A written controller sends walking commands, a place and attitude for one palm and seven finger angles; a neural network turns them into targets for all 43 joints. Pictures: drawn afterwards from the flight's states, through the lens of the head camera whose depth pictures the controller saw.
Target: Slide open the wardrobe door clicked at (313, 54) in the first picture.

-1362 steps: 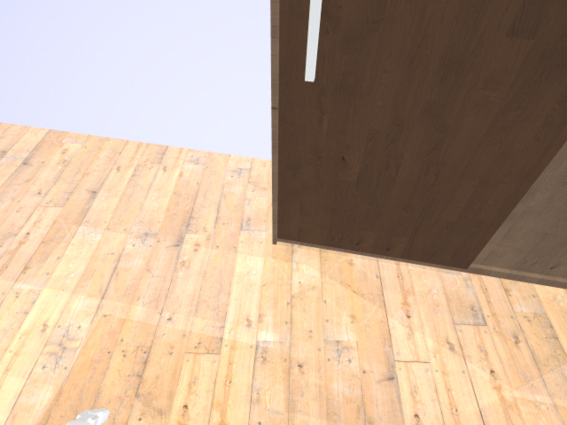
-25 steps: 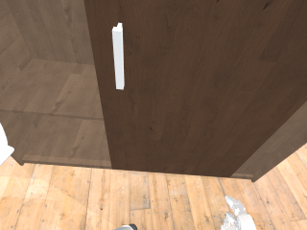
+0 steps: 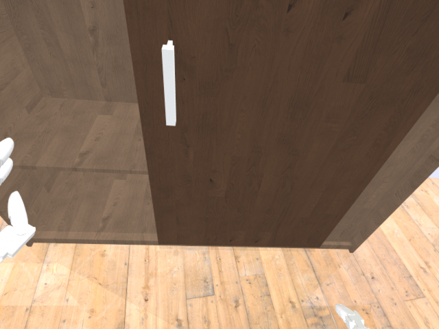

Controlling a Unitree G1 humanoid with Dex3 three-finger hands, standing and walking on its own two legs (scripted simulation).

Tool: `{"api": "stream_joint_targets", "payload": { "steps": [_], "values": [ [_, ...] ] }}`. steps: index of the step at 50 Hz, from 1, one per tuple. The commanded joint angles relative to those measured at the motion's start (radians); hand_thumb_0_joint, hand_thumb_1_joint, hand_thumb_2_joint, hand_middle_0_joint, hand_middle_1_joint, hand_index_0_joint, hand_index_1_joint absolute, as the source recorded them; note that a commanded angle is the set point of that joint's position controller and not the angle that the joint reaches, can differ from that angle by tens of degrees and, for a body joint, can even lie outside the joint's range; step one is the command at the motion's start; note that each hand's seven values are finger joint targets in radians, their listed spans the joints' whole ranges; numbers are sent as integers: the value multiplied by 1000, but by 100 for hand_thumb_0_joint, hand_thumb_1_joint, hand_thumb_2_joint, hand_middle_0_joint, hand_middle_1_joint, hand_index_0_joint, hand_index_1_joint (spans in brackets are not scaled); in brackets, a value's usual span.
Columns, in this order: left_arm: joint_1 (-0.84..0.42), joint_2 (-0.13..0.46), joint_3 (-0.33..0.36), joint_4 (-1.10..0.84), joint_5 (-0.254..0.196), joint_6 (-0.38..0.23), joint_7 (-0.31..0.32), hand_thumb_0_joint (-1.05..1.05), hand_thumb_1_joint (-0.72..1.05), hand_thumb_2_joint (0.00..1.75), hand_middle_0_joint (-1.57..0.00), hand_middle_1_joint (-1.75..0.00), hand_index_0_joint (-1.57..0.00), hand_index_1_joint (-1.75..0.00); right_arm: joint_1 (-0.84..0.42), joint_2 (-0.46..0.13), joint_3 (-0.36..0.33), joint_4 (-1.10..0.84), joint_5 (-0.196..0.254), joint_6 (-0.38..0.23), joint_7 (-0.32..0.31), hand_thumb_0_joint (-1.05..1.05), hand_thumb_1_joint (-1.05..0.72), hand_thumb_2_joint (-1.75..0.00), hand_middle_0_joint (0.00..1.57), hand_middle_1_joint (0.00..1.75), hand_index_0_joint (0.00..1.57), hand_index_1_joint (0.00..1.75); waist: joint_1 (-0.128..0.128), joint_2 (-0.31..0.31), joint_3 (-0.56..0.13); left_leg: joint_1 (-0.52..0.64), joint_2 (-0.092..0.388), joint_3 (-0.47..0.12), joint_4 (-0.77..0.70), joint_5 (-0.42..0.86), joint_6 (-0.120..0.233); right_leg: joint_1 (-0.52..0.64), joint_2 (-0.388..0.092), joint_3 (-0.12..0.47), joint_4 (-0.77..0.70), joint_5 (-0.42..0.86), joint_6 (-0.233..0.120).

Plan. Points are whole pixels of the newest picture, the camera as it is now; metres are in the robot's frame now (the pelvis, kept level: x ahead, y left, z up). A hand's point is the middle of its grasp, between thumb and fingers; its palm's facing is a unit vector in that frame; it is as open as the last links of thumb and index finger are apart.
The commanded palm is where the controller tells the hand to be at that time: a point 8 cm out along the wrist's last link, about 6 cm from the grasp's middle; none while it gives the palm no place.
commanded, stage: stop stepping back and stand still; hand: left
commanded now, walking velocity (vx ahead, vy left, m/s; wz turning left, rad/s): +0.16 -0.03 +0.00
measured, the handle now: (170, 85) +0.61 +0.20 +0.14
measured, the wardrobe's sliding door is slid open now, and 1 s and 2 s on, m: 0.59 0.59 0.59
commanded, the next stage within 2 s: let the arm hang, fingers relaxed in 0.72 s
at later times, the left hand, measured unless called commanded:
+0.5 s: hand (50, 195) +0.25 +0.29 +0.15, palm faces +0.45 -0.78 -0.44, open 7.4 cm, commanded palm +0.18 +0.32 +0.18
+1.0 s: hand (85, 290) +0.19 +0.28 -0.08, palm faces +0.07 -0.91 -0.41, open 7.4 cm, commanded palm none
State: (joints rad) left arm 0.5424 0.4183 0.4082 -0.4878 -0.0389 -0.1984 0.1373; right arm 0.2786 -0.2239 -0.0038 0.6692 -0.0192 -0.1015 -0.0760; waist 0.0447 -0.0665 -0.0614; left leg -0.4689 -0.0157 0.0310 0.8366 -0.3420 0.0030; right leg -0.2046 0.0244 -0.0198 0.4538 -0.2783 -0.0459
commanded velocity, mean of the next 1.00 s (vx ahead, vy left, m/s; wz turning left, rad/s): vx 0.01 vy -0.02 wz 0.00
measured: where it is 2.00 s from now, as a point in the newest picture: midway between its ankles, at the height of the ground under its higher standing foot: outside the picture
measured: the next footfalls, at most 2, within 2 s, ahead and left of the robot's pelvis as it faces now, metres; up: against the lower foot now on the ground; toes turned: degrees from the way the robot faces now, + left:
left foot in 0.08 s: +0.05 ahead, +0.13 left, +0.00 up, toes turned +3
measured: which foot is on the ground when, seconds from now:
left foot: up 0.00-0.06, down 0.08-1.00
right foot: down 0.00-1.00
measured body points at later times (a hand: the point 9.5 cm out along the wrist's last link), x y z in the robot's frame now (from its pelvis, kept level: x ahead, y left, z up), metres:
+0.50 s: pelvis +0.05 +0.02 -0.01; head +0.06 +0.03 +0.44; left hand +0.22 +0.33 +0.17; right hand +0.20 -0.21 -0.10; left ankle +0.01 +0.13 -0.74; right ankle +0.03 -0.08 -0.74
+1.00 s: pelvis +0.02 +0.02 -0.01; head +0.03 +0.01 +0.44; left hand +0.19 +0.32 -0.05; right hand +0.19 -0.24 -0.12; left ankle +0.01 +0.13 -0.74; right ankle +0.03 -0.08 -0.74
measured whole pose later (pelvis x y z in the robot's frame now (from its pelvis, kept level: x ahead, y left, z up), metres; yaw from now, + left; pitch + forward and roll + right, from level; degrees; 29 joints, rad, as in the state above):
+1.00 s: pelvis +0.02 +0.02 -0.01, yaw +3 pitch +2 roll +0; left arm 0.21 0.34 0.07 0.49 0.03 0.03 0.00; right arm 0.13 -0.32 -0.01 0.79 -0.02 -0.03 0.01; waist -0.01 0.04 -0.02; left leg -0.31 -0.04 0.01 0.61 -0.32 0.03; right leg -0.33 -0.02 -0.06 0.62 -0.33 -0.02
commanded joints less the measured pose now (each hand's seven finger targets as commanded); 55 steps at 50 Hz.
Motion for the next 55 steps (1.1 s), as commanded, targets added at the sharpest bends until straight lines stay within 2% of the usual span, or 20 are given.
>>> {"api": "stream_joint_targets", "payload": {
  "steps": [1, 2, 3, 4, 6, 9, 11, 15, 16, 18, 22, 23, 25, 33, 40, 41, 42, 44, 47, 55],
  "values": [
    [-281, 128, 37, -83, 18, -40, 41, 0, 90, 90, -20, -30, -20, -30, -122, -118, -41, -140, 8, -81, -39, 0, -90, -90, 20, 30, 20, 30, -65, 56, 68, 231, 38, 27, -279, -45, 36, -205, -205, 154, -119, -361, -81],
    [-289, 134, 39, -134, 16, -47, 42, 0, 90, 90, -20, -30, -20, -30, -120, -135, -48, -150, 11, -93, -40, 0, -90, -90, 20, 30, 20, 30, -66, 157, 62, 268, 70, -61, -401, -112, 58, -217, -145, 114, 11, -318, -52],
    [-261, 147, 52, -189, 10, -55, 40, 0, 90, 90, -20, -30, -20, -30, -128, -155, -53, -175, 14, -105, -43, 0, -90, -90, 20, 30, 20, 30, -63, 320, 59, 340, 199, -275, -519, -95, 111, -286, -46, 34, 207, -198, 1],
    [-285, 171, 77, -273, 15, -70, 42, 0, 90, 90, -20, -30, -20, -30, -134, -145, -46, -191, 15, -110, -34, 0, -90, -90, 20, 30, 20, 30, -45, 380, 32, 343, 304, -448, -576, -26, 155, -311, 16, -33, 352, -177, 41],
    [-207, 213, 131, -288, 7, -73, 26, 0, 90, 90, -20, -30, -20, -30, -122, -103, -38, -162, -9, -131, -11, 0, -90, -90, 20, 30, 20, 30, -64, 329, 64, 244, 336, -546, -667, -75, 184, -307, -17, 45, 488, -221, 43],
    [-45, 187, 148, -292, 7, -74, 27, 0, 90, 90, -20, -30, -20, -30, -123, -99, -29, -154, 0, -134, 14, 0, -90, -90, 20, 30, 20, 30, -37, 261, -2, 193, 263, -264, -530, 183, 130, -100, -24, -4, 217, -120, 48],
    [-15, 172, 153, -239, 10, -71, 27, 0, 90, 90, -20, -30, -20, -30, -123, -115, -34, -171, 4, -122, 15, 0, -90, -90, 20, 30, 20, 30, -39, 268, -14, 58, 200, -140, -461, 83, 80, 108, 1, -47, 51, -15, 45],
    [-63, 174, 159, -107, -6, -73, 17, 0, 90, 90, -20, -30, -20, -30, -94, -107, -38, -165, 3, -105, 13, 0, -90, -90, 20, 30, 20, 30, -58, 21, 1, 48, 58, -39, -242, -21, 19, 23, -172, 263, -90, -19, -56],
    [-59, 157, 140, -97, -11, -70, 17, 0, 90, 90, -20, -30, -20, -30, -88, -103, -45, -161, 11, -100, 13, 0, -90, -90, 20, 30, 20, 30, -60, -43, -9, 88, 41, -33, -156, 5, 14, -11, -224, 343, -133, -37, -87],
    [-89, 164, 129, -115, -9, -74, 23, 0, 90, 90, -20, -30, -20, -30, -99, -97, -39, -159, 14, -92, 12, 0, -90, -90, 20, 30, 20, 30, -59, -42, -23, 101, 46, -34, -155, 44, 9, 28, -265, 330, -119, 121, -110],
    [-95, 169, 122, -166, -2, -83, 24, 0, 90, 90, -20, -30, -20, -30, -137, -110, -32, -170, 12, -90, -5, 0, -90, -90, 20, 30, 20, 30, -48, 116, -51, 291, 117, -110, -382, 490, 32, 22, -79, 66, 79, 365, 21],
    [-106, 186, 131, -179, 2, -82, 23, 0, 90, 90, -20, -30, -20, -30, -149, -108, -28, -174, 13, -91, -8, 0, -90, -90, 20, 30, 20, 30, -45, 190, -69, 315, 138, -133, -386, 634, 30, 22, -59, 29, 122, 400, 38],
    [-95, 173, 122, -191, 4, -83, 19, 0, 90, 90, -20, -30, -20, -30, -136, -104, -29, -184, 13, -86, -4, 0, -90, -90, 20, 30, 20, 30, -38, 176, -85, 332, 155, -130, -372, 756, 23, 43, -40, 7, 116, 370, 44],
    [13, 179, 159, -180, -12, -84, 29, 0, 90, 90, -20, -30, -20, -30, -126, -112, -44, -217, 19, -64, 3, 0, -90, -90, 20, 30, 20, 30, -47, 131, -146, 264, 95, -52, -317, 610, -2, 165, -104, 78, 65, 634, 14],
    [-3, 161, 134, -143, -13, -70, 30, 0, 90, 90, -20, -30, -20, -30, -137, -113, -38, -225, 17, -48, -8, 0, -90, -90, 20, 30, 20, 30, -47, 115, -106, 238, 104, -67, -364, 521, 3, 140, -89, 67, 32, 515, 31],
    [-112, 31, -303, 576, 62, 95, -101, 0, 90, 90, -20, -30, -20, -30, -220, -292, -84, -24, 44, -73, 81, 0, -90, -90, 20, 30, 20, 30, -85, 106, -14, 212, 113, -70, -217, 562, 6, -18, -187, 29, 135, 581, 1],
    [-137, 31, -278, 604, 64, 166, -127, 0, 90, 90, -20, -30, -20, -30, -155, -273, -96, -25, 32, -15, 83, 0, -90, -90, 20, 30, 20, 30, -73, 118, -66, 254, 129, -84, -257, 472, 3, -78, -186, 79, 97, 425, -15],
    [-208, 22, -294, 698, 72, 177, -142, 0, 90, 90, -20, -30, -20, -30, -137, -254, -78, -18, 13, 22, 77, 0, -90, -90, 20, 30, 20, 30, -56, 22, -32, 162, 148, -144, -296, 340, 51, -95, -148, 39, 107, 195, -7],
    [-310, 42, -316, 882, 74, 181, -143, 0, 90, 90, -20, -30, -20, -30, -145, -257, -60, 15, -4, 49, 73, 0, -90, -90, 20, 30, 20, 30, -52, -103, 2, 113, 124, -179, -315, 309, 66, -53, -145, 69, 78, 163, -17],
    [-368, -7, -369, 1306, 57, 197, -127, 0, 90, 90, -20, -30, -20, -30, -119, -162, -17, 194, -11, 95, 58, 0, -90, -90, 20, 30, 20, 30, -51, 140, -10, 198, 90, -136, -407, 195, 37, 19, -150, 111, -46, 79, -18]
  ]
}}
